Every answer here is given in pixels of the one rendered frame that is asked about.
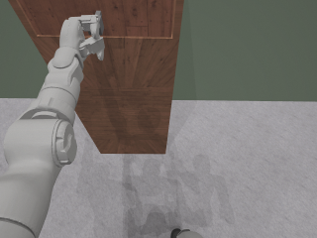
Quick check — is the cabinet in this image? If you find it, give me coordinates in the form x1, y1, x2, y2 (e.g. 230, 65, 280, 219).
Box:
8, 0, 184, 155

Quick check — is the robot left hand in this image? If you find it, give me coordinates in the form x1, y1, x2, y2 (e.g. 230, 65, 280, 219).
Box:
59, 15, 105, 61

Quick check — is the left robot upper arm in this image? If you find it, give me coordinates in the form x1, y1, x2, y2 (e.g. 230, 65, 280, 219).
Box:
0, 119, 77, 238

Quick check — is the robot right foot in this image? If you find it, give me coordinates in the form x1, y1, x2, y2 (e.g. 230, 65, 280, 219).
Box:
170, 228, 181, 238

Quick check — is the handle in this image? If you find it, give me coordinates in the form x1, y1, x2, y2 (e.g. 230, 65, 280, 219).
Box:
88, 10, 104, 36

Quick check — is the left robot forearm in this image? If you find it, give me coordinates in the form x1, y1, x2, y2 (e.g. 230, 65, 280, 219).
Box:
3, 47, 84, 164

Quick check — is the robot right shin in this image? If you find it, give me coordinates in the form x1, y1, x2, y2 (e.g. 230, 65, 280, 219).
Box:
177, 228, 190, 236

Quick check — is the drawer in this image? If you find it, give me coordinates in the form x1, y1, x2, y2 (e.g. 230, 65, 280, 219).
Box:
18, 0, 174, 38

